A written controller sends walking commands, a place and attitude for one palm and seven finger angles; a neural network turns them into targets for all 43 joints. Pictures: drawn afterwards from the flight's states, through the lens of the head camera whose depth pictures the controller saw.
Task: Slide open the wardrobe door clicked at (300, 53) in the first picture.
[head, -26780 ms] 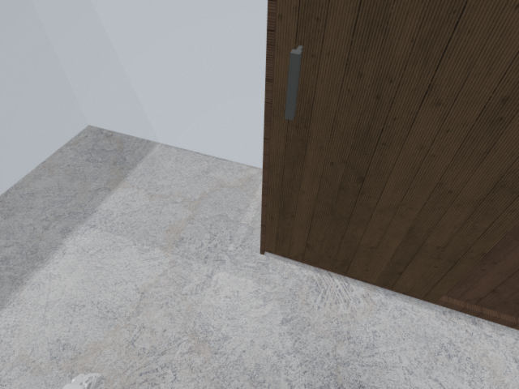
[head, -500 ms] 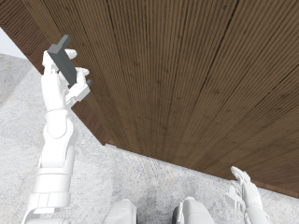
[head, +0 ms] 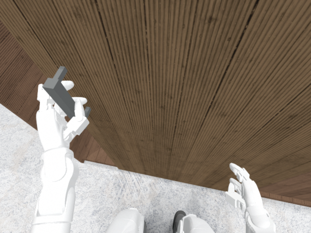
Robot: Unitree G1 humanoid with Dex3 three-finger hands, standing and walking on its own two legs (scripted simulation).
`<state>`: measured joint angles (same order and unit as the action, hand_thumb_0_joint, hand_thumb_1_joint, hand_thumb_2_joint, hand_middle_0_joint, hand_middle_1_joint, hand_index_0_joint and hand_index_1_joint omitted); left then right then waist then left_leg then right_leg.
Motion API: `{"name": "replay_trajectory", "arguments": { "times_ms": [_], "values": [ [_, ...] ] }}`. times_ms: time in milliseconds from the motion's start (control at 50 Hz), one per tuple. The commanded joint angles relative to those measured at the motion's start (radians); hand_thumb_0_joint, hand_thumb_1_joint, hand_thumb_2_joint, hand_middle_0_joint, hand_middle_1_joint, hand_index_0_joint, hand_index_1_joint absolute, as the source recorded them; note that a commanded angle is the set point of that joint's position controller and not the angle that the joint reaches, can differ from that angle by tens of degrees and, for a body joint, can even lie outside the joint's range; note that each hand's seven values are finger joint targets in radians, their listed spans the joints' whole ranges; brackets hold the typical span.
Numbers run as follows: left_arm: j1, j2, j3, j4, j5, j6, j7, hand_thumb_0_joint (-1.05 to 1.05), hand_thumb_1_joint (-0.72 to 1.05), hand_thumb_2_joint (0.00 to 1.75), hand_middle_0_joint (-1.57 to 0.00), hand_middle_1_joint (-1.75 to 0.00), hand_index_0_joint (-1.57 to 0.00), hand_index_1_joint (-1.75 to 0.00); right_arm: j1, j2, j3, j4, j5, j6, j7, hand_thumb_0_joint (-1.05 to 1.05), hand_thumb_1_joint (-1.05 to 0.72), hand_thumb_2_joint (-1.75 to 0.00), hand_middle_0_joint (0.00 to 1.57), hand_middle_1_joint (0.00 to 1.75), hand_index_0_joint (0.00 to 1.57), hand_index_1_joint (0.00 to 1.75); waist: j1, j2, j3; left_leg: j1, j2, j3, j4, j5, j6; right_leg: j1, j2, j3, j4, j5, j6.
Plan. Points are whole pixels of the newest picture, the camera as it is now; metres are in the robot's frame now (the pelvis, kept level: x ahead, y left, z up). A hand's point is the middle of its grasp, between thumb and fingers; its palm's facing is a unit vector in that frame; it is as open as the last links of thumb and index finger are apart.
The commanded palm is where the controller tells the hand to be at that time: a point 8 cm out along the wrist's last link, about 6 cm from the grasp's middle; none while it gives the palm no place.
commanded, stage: step sideways, sliding the door along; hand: left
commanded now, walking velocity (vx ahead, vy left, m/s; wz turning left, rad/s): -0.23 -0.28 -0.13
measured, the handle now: (73, 100) +0.36 +0.23 +0.10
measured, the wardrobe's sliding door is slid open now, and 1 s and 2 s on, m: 0.25 0.50 0.50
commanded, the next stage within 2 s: stop walking and hold the door there in 1.30 s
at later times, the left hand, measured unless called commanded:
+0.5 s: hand (164, 136) +0.29 +0.02 +0.11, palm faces +0.18 -0.97 -0.14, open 6.3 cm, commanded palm +0.26 +0.02 +0.10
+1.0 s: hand (200, 140) +0.29 -0.05 +0.11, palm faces +0.24 -0.97 -0.04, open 6.1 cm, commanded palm +0.25 -0.07 +0.10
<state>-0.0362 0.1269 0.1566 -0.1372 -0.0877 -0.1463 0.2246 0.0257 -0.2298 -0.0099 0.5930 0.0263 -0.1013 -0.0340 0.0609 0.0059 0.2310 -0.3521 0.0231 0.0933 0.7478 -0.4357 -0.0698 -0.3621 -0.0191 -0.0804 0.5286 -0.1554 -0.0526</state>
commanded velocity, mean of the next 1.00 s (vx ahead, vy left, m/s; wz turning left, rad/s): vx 0.06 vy -0.30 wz -0.01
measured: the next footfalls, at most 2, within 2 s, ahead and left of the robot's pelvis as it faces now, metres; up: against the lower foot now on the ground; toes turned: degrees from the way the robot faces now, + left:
left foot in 0.02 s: +0.05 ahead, +0.11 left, +0.00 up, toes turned +7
right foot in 0.44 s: -0.03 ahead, -0.25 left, +0.00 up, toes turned -10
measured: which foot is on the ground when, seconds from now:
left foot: up 0.00-0.00, down 0.02-0.46, up 0.48-0.70, down 0.72-1.00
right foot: down 0.00-0.02, up 0.04-0.42, down 0.44-0.70, up 0.72-1.00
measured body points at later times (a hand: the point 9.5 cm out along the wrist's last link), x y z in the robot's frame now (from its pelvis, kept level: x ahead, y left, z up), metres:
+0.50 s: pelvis -0.07 -0.12 -0.01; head -0.01 -0.15 +0.44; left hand +0.28 +0.07 +0.12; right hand +0.10 -0.35 -0.11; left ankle -0.01 +0.08 -0.72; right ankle -0.07 -0.25 -0.74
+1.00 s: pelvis -0.11 -0.23 +0.01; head -0.05 -0.20 +0.45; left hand +0.27 +0.00 +0.12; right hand +0.01 -0.46 -0.09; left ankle -0.07 -0.07 -0.73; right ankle -0.11 -0.45 -0.67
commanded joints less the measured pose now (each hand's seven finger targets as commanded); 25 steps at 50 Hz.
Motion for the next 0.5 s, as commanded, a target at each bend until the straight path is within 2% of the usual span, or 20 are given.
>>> {"name": "replay_trajectory", "arguments": {
  "times_ms": [0,20,40,60,80,100,140,200,300,340,360,380,400,420,440,460,480],
  "values": [
    [-0.301,0.040,-0.318,-0.480,0.050,-0.164,-0.138,0.00,0.90,0.90,-0.45,-1.40,-0.45,-1.40,0.032,-0.126,-0.068,-0.192,0.002,-0.024,0.005,0.00,-0.90,-0.90,0.20,0.30,0.20,0.30,-0.074,0.246,-0.604,0.599,0.549,-0.439,-0.357,1.265,0.233,-0.181,-0.010,0.082,0.421,-0.303,0.082],
    [-0.280,-0.007,-0.336,-0.419,0.085,-0.153,-0.137,0.00,0.90,0.90,-0.45,-1.40,-0.45,-1.40,0.047,-0.130,-0.064,-0.199,-0.010,-0.045,0.033,0.00,-0.90,-0.90,0.20,0.30,0.20,0.30,-0.060,0.166,-0.580,0.593,0.554,-0.361,-0.311,1.352,0.281,-0.214,0.014,0.158,0.580,-0.462,0.064],
    [-0.375,-0.043,-0.373,-0.506,0.095,-0.150,-0.141,0.00,0.90,0.90,-0.45,-1.40,-0.45,-1.40,0.049,-0.107,-0.056,-0.201,-0.026,-0.060,0.040,0.00,-0.90,-0.90,0.20,0.30,0.20,0.30,-0.087,0.197,-0.551,0.523,0.554,-0.367,-0.308,1.284,0.265,-0.248,0.008,0.164,0.685,-0.470,0.075],
    [-0.369,-0.031,-0.355,-0.487,0.096,-0.138,-0.139,0.00,0.90,0.90,-0.45,-1.40,-0.45,-1.40,0.063,-0.104,-0.050,-0.185,-0.029,-0.064,0.046,0.00,-0.90,-0.90,0.20,0.30,0.20,0.30,-0.092,0.250,-0.514,0.512,0.518,-0.295,-0.293,1.272,0.249,-0.272,-0.012,0.171,0.732,-0.443,0.079],
    [-0.331,-0.043,-0.368,-0.441,0.097,-0.117,-0.139,0.00,0.90,0.90,-0.45,-1.40,-0.45,-1.40,0.059,-0.115,-0.053,-0.183,-0.025,-0.067,0.052,0.00,-0.90,-0.90,0.20,0.30,0.20,0.30,-0.081,0.223,-0.497,0.525,0.480,-0.231,-0.283,1.204,0.236,-0.291,-0.013,0.148,0.742,-0.386,0.083],
    [-0.355,-0.024,-0.350,-0.444,0.095,-0.105,-0.137,0.00,0.90,0.90,-0.45,-1.40,-0.45,-1.40,0.054,-0.124,-0.064,-0.188,-0.022,-0.071,0.050,0.00,-0.90,-0.90,0.20,0.30,0.20,0.30,-0.071,0.221,-0.497,0.537,0.462,-0.197,-0.283,1.149,0.225,-0.297,-0.018,0.120,0.719,-0.350,0.085],
    [-0.328,-0.030,-0.347,-0.370,0.093,-0.068,-0.146,0.00,0.90,0.90,-0.45,-1.40,-0.45,-1.40,0.075,-0.129,-0.065,-0.177,-0.025,-0.065,0.049,0.00,-0.90,-0.90,0.20,0.30,0.20,0.30,-0.068,0.216,-0.490,0.511,0.414,-0.118,-0.305,1.043,0.184,-0.259,-0.012,0.076,0.666,-0.282,0.098],
    [-0.344,-0.003,-0.313,-0.324,0.084,-0.028,-0.156,0.00,0.90,0.90,-0.45,-1.40,-0.45,-1.40,0.085,-0.128,-0.063,-0.182,-0.024,-0.057,0.035,0.00,-0.90,-0.90,0.20,0.30,0.20,0.30,-0.076,0.273,-0.469,0.450,0.367,-0.040,-0.348,0.938,0.149,-0.169,0.007,0.023,0.543,-0.236,0.112],
    [-0.368,0.047,-0.250,-0.234,0.065,-0.020,-0.150,0.00,0.90,0.90,-0.45,-1.40,-0.45,-1.40,0.098,-0.116,-0.057,-0.177,-0.017,-0.050,0.020,0.00,-0.90,-0.90,0.20,0.30,0.20,0.30,-0.095,0.372,-0.431,0.373,0.367,-0.007,-0.374,0.766,0.137,-0.006,0.041,-0.026,0.247,-0.251,0.110],
    [-0.393,0.049,-0.249,-0.215,0.055,-0.027,-0.145,0.00,0.90,0.90,-0.45,-1.40,-0.45,-1.40,0.099,-0.107,-0.053,-0.172,-0.015,-0.050,0.019,0.00,-0.90,-0.90,0.20,0.30,0.20,0.30,-0.095,0.371,-0.439,0.341,0.367,-0.025,-0.334,0.736,0.134,0.075,0.057,-0.031,0.111,-0.230,0.103],
    [-0.395,0.063,-0.235,-0.200,0.055,-0.029,-0.141,0.00,0.90,0.90,-0.45,-1.40,-0.45,-1.40,0.095,-0.103,-0.053,-0.170,-0.009,-0.051,0.018,0.00,-0.90,-0.90,0.20,0.30,0.20,0.30,-0.088,0.327,-0.461,0.317,0.348,-0.018,-0.289,0.665,0.122,0.146,0.060,-0.037,0.021,-0.152,0.101],
    [-0.413,0.062,-0.245,-0.197,0.057,-0.031,-0.142,0.00,0.90,0.90,-0.45,-1.40,-0.45,-1.40,0.089,-0.095,-0.050,-0.168,0.000,-0.051,0.017,0.00,-0.90,-0.90,0.20,0.30,0.20,0.30,-0.079,0.275,-0.478,0.286,0.310,-0.008,-0.237,0.575,0.101,0.211,0.050,-0.038,-0.086,-0.046,0.100],
    [-0.432,0.098,-0.236,-0.203,0.062,-0.028,-0.136,0.00,0.90,0.90,-0.45,-1.40,-0.45,-1.40,0.085,-0.083,-0.042,-0.159,0.012,-0.046,0.015,0.00,-0.90,-0.90,0.20,0.30,0.20,0.30,-0.078,0.193,-0.483,0.253,0.256,0.017,-0.172,0.474,0.081,0.252,0.019,-0.016,-0.162,0.059,0.088],
    [-0.457,0.113,-0.241,-0.213,0.065,-0.034,-0.132,0.00,0.90,0.90,-0.45,-1.40,-0.45,-1.40,0.068,-0.050,-0.030,-0.166,0.016,-0.042,0.010,0.00,-0.90,-0.90,0.20,0.30,0.20,0.30,-0.072,-0.001,-0.484,0.151,0.163,0.047,-0.025,0.209,0.061,0.286,-0.096,0.085,-0.223,0.300,0.049],
    [-0.483,0.160,-0.216,-0.209,0.070,-0.040,-0.118,0.00,0.90,0.90,-0.45,-1.40,-0.45,-1.40,0.014,-0.021,-0.016,-0.170,0.009,-0.037,-0.002,0.00,-0.90,-0.90,0.20,0.30,0.20,0.30,-0.056,-0.171,-0.469,-0.052,0.079,0.052,0.159,-0.163,0.053,0.313,-0.251,0.221,-0.170,0.588,-0.034],
    [-0.417,0.148,-0.205,-0.165,0.050,-0.026,-0.117,0.00,0.90,0.90,-0.45,-1.40,-0.45,-1.40,0.035,-0.051,-0.037,-0.157,0.002,-0.038,-0.018,0.00,-0.90,-0.90,0.20,0.30,0.20,0.30,-0.009,-0.401,-0.521,-0.096,0.012,-0.042,0.379,-0.232,0.034,0.315,-0.276,0.307,-0.148,0.609,-0.091],
    [-0.450,0.168,-0.170,-0.166,0.046,-0.029,-0.112,0.00,0.90,0.90,-0.45,-1.40,-0.45,-1.40,0.035,-0.071,-0.042,-0.122,-0.007,-0.042,-0.033,0.00,-0.90,-0.90,0.20,0.30,0.20,0.30,-0.023,-0.382,-0.517,-0.166,0.023,-0.083,0.452,-0.229,0.034,0.386,-0.273,0.299,-0.091,0.704,-0.131]
  ]
}}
